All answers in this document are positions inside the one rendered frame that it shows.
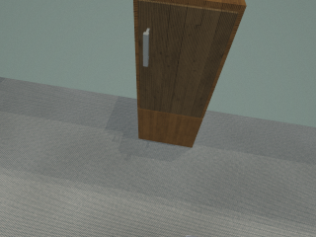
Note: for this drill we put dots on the cupboard door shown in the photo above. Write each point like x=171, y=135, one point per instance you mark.
x=186, y=46

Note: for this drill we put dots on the handle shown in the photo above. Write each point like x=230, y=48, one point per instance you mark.
x=145, y=38

